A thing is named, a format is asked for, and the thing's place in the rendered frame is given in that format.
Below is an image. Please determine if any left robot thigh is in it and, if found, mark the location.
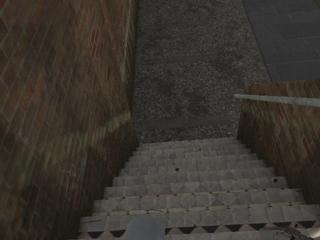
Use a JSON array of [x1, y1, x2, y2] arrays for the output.
[[121, 215, 166, 240]]

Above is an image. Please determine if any right robot hand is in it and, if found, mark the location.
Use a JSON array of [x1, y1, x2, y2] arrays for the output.
[[258, 226, 314, 240]]

